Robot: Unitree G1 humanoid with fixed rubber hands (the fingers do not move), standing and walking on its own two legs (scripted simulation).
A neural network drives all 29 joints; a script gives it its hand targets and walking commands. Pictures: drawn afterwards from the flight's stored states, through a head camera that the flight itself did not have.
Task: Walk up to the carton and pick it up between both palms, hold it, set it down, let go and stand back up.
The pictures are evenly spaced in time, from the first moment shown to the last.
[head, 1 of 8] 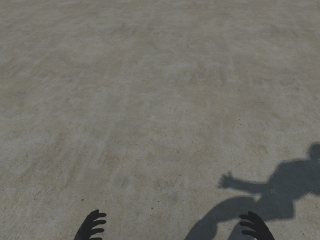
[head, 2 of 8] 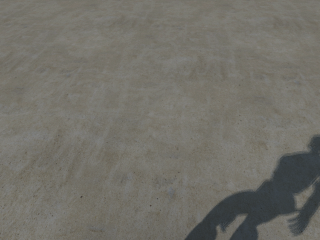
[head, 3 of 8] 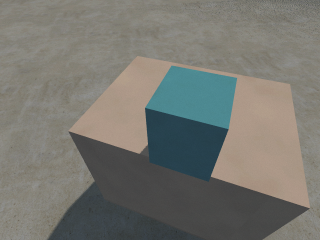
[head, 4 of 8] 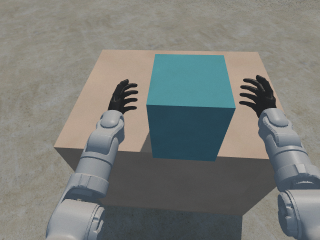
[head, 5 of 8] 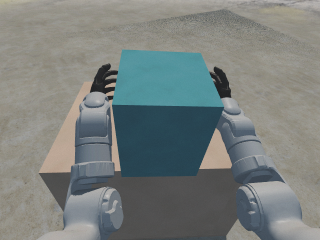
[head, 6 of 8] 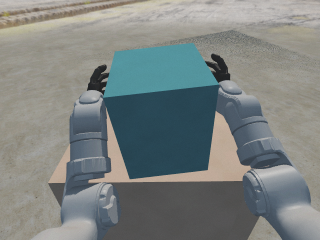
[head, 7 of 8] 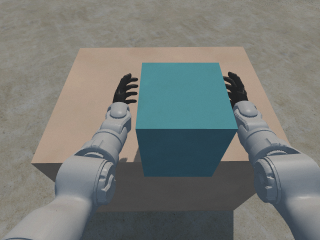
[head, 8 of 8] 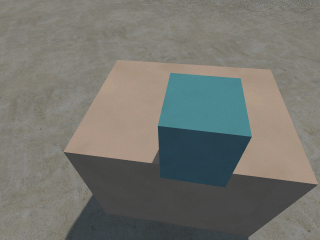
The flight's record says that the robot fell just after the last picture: no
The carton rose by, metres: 0.22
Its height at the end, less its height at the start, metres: +0.00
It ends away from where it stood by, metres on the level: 0.03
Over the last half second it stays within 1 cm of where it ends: yes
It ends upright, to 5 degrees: yes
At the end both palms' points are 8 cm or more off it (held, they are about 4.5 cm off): yes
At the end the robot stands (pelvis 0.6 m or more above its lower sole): yes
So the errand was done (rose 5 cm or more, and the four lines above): yes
